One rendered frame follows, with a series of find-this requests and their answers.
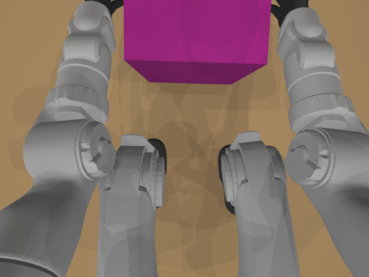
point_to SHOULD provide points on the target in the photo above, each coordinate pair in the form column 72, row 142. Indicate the robot right hand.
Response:
column 285, row 7

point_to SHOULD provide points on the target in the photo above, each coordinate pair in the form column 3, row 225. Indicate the robot right foot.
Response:
column 228, row 204

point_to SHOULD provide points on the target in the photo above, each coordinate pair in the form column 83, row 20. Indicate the carton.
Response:
column 196, row 41

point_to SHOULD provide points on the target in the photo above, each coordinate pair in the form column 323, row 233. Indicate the robot left hand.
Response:
column 111, row 5

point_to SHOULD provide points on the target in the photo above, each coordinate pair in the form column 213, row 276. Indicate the robot left forearm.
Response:
column 84, row 71

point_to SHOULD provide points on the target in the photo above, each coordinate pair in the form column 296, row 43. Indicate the left robot thigh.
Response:
column 126, row 238

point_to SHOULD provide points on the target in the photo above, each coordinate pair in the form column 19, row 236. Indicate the left robot upper arm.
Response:
column 40, row 231

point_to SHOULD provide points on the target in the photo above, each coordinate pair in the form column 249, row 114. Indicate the robot right forearm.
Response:
column 312, row 78

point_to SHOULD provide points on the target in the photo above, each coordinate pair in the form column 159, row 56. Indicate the right robot upper arm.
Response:
column 332, row 167

